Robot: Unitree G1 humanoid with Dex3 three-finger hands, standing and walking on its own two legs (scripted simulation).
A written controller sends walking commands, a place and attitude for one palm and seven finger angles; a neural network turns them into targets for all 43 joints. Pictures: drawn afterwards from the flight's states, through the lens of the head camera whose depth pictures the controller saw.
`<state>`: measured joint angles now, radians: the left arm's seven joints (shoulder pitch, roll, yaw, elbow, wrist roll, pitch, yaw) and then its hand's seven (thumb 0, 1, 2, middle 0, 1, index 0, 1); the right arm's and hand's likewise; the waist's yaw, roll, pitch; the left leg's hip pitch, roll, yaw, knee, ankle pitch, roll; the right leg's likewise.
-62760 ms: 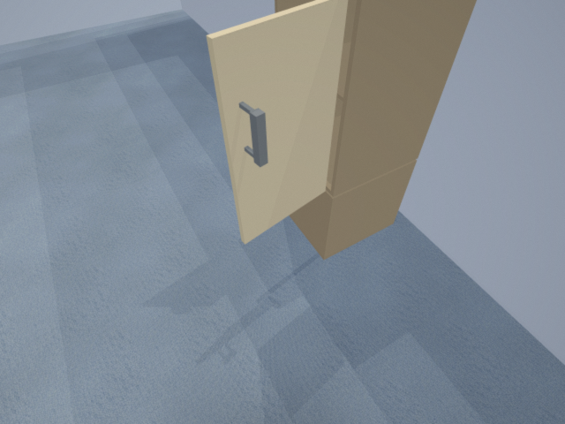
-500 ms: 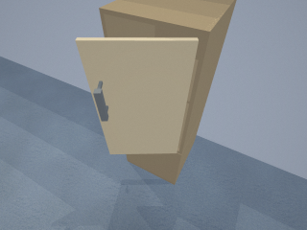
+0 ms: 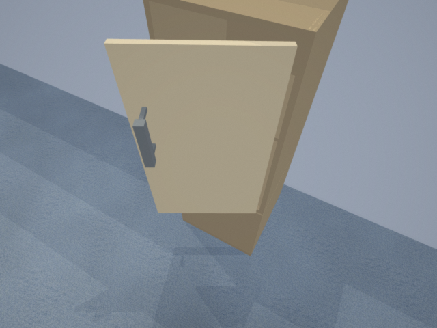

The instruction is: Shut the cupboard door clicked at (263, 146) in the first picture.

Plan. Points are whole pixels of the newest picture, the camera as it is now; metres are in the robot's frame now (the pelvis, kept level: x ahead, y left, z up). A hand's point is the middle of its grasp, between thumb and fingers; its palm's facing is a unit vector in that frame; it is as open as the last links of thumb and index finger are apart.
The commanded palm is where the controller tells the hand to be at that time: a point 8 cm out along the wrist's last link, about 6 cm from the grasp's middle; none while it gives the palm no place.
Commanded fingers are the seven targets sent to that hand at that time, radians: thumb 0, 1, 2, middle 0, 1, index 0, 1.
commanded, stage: look again from close up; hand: left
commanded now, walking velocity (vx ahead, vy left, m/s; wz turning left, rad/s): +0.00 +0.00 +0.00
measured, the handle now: (147, 138) +0.49 +0.18 +0.05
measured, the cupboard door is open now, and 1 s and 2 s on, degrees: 29 29 29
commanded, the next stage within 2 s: raise the hand and make a fist in 0.38 s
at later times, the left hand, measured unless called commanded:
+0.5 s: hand out of the picture +0.04 +0.22 -0.17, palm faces -0.02 -0.97 -0.25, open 7.4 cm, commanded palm +0.11 +0.26 -0.06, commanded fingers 0.00 0.90 0.90 -0.22 -0.32 -0.22 -0.32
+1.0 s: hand (103, 322) +0.14 +0.20 -0.03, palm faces +0.13 -0.99 -0.06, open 5.7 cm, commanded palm +0.13 +0.25 -0.02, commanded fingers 0.00 0.90 0.90 -0.68 -0.82 -0.68 -0.82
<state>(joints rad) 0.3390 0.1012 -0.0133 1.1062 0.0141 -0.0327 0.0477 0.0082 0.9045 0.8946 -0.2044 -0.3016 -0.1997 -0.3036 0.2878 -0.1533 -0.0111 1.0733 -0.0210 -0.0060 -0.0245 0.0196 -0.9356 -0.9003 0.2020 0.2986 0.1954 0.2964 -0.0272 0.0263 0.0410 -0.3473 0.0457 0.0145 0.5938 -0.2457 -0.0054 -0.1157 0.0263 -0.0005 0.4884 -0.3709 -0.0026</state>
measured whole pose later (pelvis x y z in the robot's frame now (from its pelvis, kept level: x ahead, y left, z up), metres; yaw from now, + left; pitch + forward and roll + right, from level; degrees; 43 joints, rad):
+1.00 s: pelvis -0.03 -0.01 -0.09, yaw +1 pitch +11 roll -2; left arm 0.50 0.23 0.18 -0.02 -0.30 -0.47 -0.25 0.02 0.90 0.90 -0.51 -0.63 -0.50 -0.63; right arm 0.22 -0.24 -0.02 0.54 0.03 -0.32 -0.07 0.01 -0.91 -0.90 0.20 0.30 0.20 0.30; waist 0.04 0.02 -0.15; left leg -0.95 0.02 -0.05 1.20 -0.45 -0.01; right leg -0.82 0.03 -0.11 1.20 -0.58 -0.06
